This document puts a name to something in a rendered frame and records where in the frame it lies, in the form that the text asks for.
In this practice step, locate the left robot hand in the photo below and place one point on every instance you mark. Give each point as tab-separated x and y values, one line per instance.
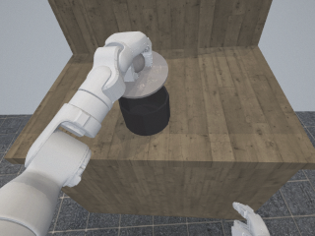
138	43

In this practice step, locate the right robot hand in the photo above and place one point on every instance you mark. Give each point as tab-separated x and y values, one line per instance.
255	224

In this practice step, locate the table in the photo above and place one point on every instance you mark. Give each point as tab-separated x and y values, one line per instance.
232	135

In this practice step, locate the lid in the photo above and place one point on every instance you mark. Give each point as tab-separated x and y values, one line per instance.
151	79

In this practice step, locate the pot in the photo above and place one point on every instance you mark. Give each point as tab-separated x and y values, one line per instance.
146	116

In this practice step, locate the knob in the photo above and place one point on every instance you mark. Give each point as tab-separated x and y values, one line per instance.
138	63

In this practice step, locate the robot left forearm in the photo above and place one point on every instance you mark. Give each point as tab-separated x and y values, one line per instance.
104	84

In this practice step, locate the left robot upper arm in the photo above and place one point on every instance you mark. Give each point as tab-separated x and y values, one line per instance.
28	202

